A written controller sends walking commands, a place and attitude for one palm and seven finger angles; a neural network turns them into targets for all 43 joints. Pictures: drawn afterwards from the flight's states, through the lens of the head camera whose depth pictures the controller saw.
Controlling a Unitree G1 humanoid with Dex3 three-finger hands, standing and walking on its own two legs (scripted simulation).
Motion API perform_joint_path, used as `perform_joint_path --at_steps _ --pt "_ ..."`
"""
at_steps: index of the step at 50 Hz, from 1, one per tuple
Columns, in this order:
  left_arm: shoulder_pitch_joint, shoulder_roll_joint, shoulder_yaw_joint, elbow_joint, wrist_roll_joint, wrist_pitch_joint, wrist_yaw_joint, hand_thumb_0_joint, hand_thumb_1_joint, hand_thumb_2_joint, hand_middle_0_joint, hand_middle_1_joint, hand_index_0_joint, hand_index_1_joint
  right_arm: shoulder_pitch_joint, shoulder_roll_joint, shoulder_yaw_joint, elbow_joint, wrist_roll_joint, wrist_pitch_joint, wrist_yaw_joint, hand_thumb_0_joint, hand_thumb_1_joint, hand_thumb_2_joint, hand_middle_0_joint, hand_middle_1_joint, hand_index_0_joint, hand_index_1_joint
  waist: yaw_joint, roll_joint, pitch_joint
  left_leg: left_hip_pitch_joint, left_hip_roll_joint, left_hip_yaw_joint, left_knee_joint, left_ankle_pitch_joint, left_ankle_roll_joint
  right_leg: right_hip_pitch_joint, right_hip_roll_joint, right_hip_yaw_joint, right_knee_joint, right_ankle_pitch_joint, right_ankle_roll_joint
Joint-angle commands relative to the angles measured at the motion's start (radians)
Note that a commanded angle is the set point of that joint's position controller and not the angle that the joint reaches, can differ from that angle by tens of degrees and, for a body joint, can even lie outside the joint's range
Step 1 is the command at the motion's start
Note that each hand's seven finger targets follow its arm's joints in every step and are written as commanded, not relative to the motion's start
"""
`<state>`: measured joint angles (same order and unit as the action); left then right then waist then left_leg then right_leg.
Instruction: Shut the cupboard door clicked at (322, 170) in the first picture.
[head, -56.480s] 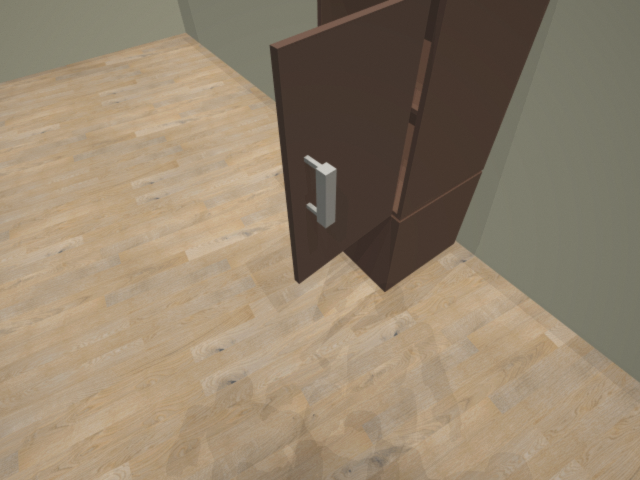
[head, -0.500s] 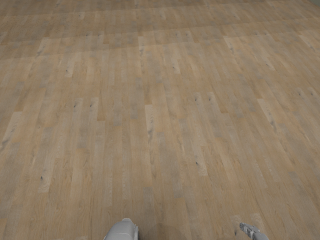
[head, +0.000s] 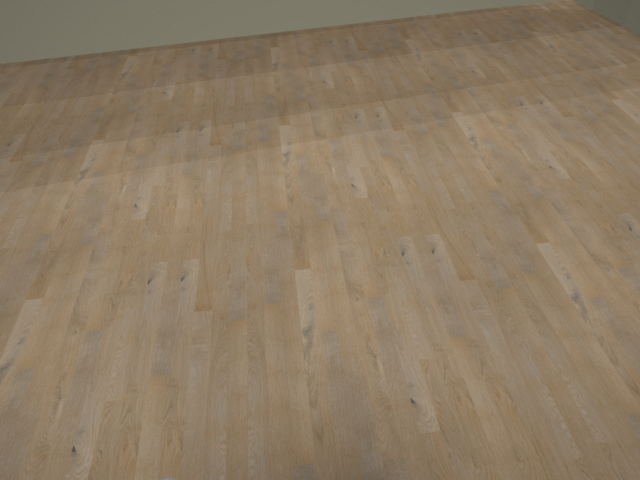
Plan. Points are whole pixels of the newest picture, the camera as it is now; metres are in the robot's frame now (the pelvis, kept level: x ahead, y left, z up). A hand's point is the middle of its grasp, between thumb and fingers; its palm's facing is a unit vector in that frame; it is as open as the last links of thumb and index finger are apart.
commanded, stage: turn to face it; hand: left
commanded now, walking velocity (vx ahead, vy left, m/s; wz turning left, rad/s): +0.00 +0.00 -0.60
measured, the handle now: out of the picture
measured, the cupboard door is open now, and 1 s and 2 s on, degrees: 45 45 45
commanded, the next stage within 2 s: none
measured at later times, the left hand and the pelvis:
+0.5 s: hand (185, 460) +0.17 +0.21 -0.15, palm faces -0.19 -0.96 -0.22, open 7.4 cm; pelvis +0.04 +0.02 +0.02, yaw -16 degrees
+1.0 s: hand (260, 410) +0.24 +0.11 -0.15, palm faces -0.55 -0.81 -0.22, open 7.4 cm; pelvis +0.05 +0.00 +0.01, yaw -35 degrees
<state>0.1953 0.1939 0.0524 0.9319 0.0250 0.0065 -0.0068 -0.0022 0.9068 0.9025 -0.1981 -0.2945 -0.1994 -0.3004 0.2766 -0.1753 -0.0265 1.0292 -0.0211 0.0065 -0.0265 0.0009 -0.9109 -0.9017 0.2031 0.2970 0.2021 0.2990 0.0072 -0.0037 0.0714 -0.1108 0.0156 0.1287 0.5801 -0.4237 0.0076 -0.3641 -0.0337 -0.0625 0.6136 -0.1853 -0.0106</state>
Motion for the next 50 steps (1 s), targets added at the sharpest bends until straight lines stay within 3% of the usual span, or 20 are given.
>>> perform_joint_path --at_steps 1,4,6,13,16,17,19,20,22,24,31,34,35,36,37,38,39,42,47,50 --pt "0.228 0.213 0.054 0.015 -0.009 -0.024 0.022 0.0 0.9 0.9 -0.2 -0.3 -0.2 -0.3 0.011 -0.103 -0.036 -0.09 0.014 -0.002 -0.012 0.0 -0.9 -0.9 0.2 0.3 0.2 0.3 0.047 -0.288 -0.146 -0.369 -0.005 -0.111 0.548 -0.259 -0.037 0.329 -0.361 0.542 -0.295 0.59 -0.25" --pt "0.066 0.16 0.055 -0.031 -0.005 -0.007 0.039 0.0 0.9 0.9 -0.2 -0.3 -0.2 -0.3 -0.059 -0.116 -0.036 -0.09 0.012 0.004 -0.006 0.0 -0.9 -0.9 0.2 0.3 0.2 0.3 0.014 -0.106 -0.155 -0.393 0.041 -0.164 0.594 -0.075 -0.049 0.238 -0.253 0.413 -0.304 0.314 -0.23" --pt "0.031 0.144 0.06 -0.041 0.001 -0.006 0.038 0.0 0.9 0.9 -0.2 -0.3 -0.2 -0.3 -0.049 -0.083 -0.034 -0.09 0.006 0.015 -0.001 0.0 -0.9 -0.9 0.2 0.3 0.2 0.3 -0.007 -0.071 -0.154 -0.329 0.042 -0.143 0.505 -0.027 -0.054 0.153 -0.206 0.357 -0.312 0.224 -0.195" --pt "0.038 0.186 0.078 -0.05 0.005 0.011 0.019 0.0 0.9 0.9 -0.2 -0.3 -0.2 -0.3 -0.063 -0.081 -0.036 -0.138 0.013 0.007 -0.005 0.0 -0.9 -0.9 0.2 0.3 0.2 0.3 0.013 -0.129 -0.152 -0.258 -0.008 -0.121 0.14 -0.005 -0.056 0.167 -0.152 0.43 -0.295 0.157 -0.176" --pt "-0.008 0.183 0.078 -0.066 -0.001 0.023 0.013 0.0 0.9 0.9 -0.2 -0.3 -0.2 -0.3 -0.008 -0.099 -0.041 -0.135 0.018 -0.001 -0.011 0.0 -0.9 -0.9 0.2 0.3 0.2 0.3 -0.027 -0.135 -0.135 -0.077 -0.016 -0.122 -0.081 0.121 -0.047 0.029 -0.1 0.434 -0.255 0.043 -0.111" --pt "-0.031 0.164 0.072 -0.084 -0.008 0.027 0.011 0.0 0.9 0.9 -0.2 -0.3 -0.2 -0.3 0.03 -0.129 -0.044 -0.131 0.014 -0.011 -0.016 0.0 -0.9 -0.9 0.2 0.3 0.2 0.3 -0.05 -0.079 -0.138 0.031 0.032 -0.144 -0.189 0.145 -0.035 -0.063 -0.057 0.395 -0.211 -0.036 -0.075" --pt "-0.037 0.102 0.058 -0.135 -0.015 0.027 -0.007 0.0 0.9 0.9 -0.2 -0.3 -0.2 -0.3 0.012 -0.272 -0.066 -0.172 -0.008 -0.013 -0.025 0.0 -0.9 -0.9 0.2 0.3 0.2 0.3 -0.051 0.293 -0.085 0.046 0.427 -0.522 -0.381 0.144 0.132 -0.272 0.12 0.114 0.181 -0.369 0.022" --pt "-0.06 0.147 0.065 -0.129 0.002 0.034 -0.011 0.0 0.9 0.9 -0.2 -0.3 -0.2 -0.3 -0.021 -0.263 -0.062 -0.179 -0.012 -0.013 -0.022 0.0 -0.9 -0.9 0.2 0.3 0.2 0.3 -0.046 0.223 -0.059 -0.048 0.452 -0.498 -0.375 0.22 0.172 -0.236 0.068 0.121 0.355 -0.363 0.031" --pt "-0.031 0.149 0.074 -0.11 0.0 0.043 -0.022 0.0 0.9 0.9 -0.2 -0.3 -0.2 -0.3 -0.105 -0.222 -0.05 -0.203 -0.014 -0.015 -0.025 0.0 -0.9 -0.9 0.2 0.3 0.2 0.3 0.008 0.154 -0.037 -0.074 0.375 -0.331 -0.299 0.474 0.161 -0.229 0.032 0.104 0.509 -0.301 0.054" --pt "-0.023 0.122 0.06 -0.109 -0.006 0.049 -0.03 0.0 0.9 0.9 -0.2 -0.3 -0.2 -0.3 -0.111 -0.216 -0.046 -0.207 -0.015 -0.015 -0.024 0.0 -0.9 -0.9 0.2 0.3 0.2 0.3 0.013 0.154 -0.056 -0.007 0.306 -0.181 -0.24 0.638 0.13 -0.215 0.02 0.06 0.472 -0.267 0.067" --pt "-0.087 0.111 0.042 -0.146 -0.005 0.04 -0.036 0.0 0.9 0.9 -0.2 -0.3 -0.2 -0.3 -0.032 -0.257 -0.07 -0.173 -0.011 -0.006 -0.008 0.0 -0.9 -0.9 0.2 0.3 0.2 0.3 -0.038 0.233 -0.083 0.049 0.322 -0.063 -0.132 0.738 0.097 -0.049 0.034 -0.046 0.141 -0.21 0.04" --pt "0.043 0.159 0.054 -0.111 -0.003 0.022 -0.033 0.0 0.9 0.9 -0.2 -0.3 -0.2 -0.3 -0.077 -0.27 -0.076 -0.19 0.0 -0.002 0.0 0.0 -0.9 -0.9 0.2 0.3 0.2 0.3 0.041 0.143 -0.13 -0.068 0.274 0.011 0.09 0.632 0.013 0.22 0.03 -0.039 -0.147 0.048 0.005" --pt "0.122 0.267 0.073 -0.087 0.008 0.009 -0.02 0.0 0.9 0.9 -0.2 -0.3 -0.2 -0.3 -0.072 -0.213 -0.066 -0.215 0.013 -0.001 0.007 0.0 -0.9 -0.9 0.2 0.3 0.2 0.3 0.072 -0.125 -0.191 -0.289 0.171 0.079 0.317 0.336 -0.052 0.441 -0.172 0.212 -0.212 0.337 -0.068" --pt "0.172 0.336 0.084 -0.069 -0.003 0.005 -0.005 0.0 0.9 0.9 -0.2 -0.3 -0.2 -0.3 -0.129 -0.16 -0.047 -0.263 0.014 0.006 0.006 0.0 -0.9 -0.9 0.2 0.3 0.2 0.3 0.092 -0.293 -0.164 -0.474 0.053 0.016 0.533 -0.228 -0.085 0.431 -0.373 0.449 -0.224 0.712 -0.192" --pt "0.174 0.333 0.084 -0.074 -0.01 0.012 0.007 0.0 0.9 0.9 -0.2 -0.3 -0.2 -0.3 -0.173 -0.165 -0.041 -0.27 0.012 0.018 -0.006 0.0 -0.9 -0.9 0.2 0.3 0.2 0.3 0.099 -0.189 -0.14 -0.52 0.074 -0.125 0.619 -0.218 -0.076 0.381 -0.363 0.444 -0.219 0.657 -0.236" --pt "0.11 0.308 0.085 -0.087 -0.005 0.012 0.017 0.0 0.9 0.9 -0.2 -0.3 -0.2 -0.3 -0.168 -0.165 -0.041 -0.262 0.013 0.016 -0.011 0.0 -0.9 -0.9 0.2 0.3 0.2 0.3 0.069 -0.277 -0.149 -0.568 0.088 -0.151 0.654 -0.176 -0.081 0.371 -0.327 0.48 -0.232 0.514 -0.242" --pt "0.046 0.268 0.073 -0.105 -0.006 0.016 0.02 0.0 0.9 0.9 -0.2 -0.3 -0.2 -0.3 -0.163 -0.189 -0.045 -0.245 0.011 0.015 -0.01 0.0 -0.9 -0.9 0.2 0.3 0.2 0.3 0.048 -0.241 -0.128 -0.544 0.103 -0.164 0.652 -0.103 -0.086 0.32 -0.288 0.411 -0.239 0.429 -0.225" --pt "-0.061 0.246 0.061 -0.146 0.004 0.019 0.017 0.0 0.9 0.9 -0.2 -0.3 -0.2 -0.3 -0.095 -0.161 -0.041 -0.209 0.007 0.025 0.007 0.0 -0.9 -0.9 0.2 0.3 0.2 0.3 -0.017 -0.138 -0.135 -0.368 0.082 -0.115 0.502 -0.003 -0.094 0.139 -0.201 0.29 -0.253 0.235 -0.17" --pt "-0.06 0.26 0.071 -0.143 0.009 0.028 0.005 0.0 0.9 0.9 -0.2 -0.3 -0.2 -0.3 -0.071 -0.147 -0.04 -0.214 0.01 0.015 0.008 0.0 -0.9 -0.9 0.2 0.3 0.2 0.3 -0.009 -0.151 -0.087 -0.265 0.03 -0.083 0.207 0.015 -0.081 0.067 -0.175 0.372 -0.267 0.041 -0.167" --pt "-0.094 0.234 0.07 -0.143 -0.003 0.039 0.001 0.0 0.9 0.9 -0.2 -0.3 -0.2 -0.3 0.033 -0.157 -0.04 -0.187 0.012 -0.004 -0.001 0.0 -0.9 -0.9 0.2 0.3 0.2 0.3 -0.061 -0.134 -0.101 -0.061 0.017 -0.081 -0.094 0.17 -0.071 -0.039 -0.117 0.368 -0.179 -0.016 -0.094"
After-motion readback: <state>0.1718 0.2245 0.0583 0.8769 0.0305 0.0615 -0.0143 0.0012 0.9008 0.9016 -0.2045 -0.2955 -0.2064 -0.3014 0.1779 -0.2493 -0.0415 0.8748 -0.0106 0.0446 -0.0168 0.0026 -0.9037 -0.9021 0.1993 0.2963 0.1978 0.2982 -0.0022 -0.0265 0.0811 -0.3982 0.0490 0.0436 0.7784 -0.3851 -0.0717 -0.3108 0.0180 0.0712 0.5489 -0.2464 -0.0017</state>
